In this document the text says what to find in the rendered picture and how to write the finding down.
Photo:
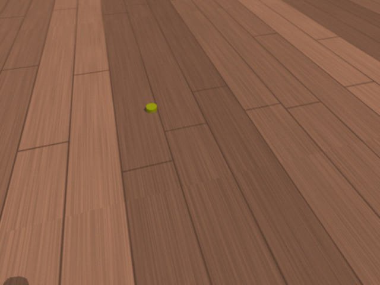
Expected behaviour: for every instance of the tin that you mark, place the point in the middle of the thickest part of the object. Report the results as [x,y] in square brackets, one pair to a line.
[151,108]

